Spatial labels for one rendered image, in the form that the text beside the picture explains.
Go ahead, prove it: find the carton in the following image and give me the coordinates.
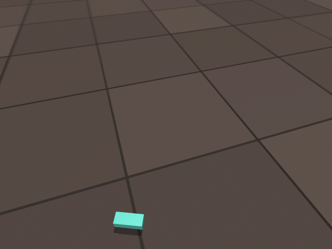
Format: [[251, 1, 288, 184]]
[[113, 212, 145, 230]]

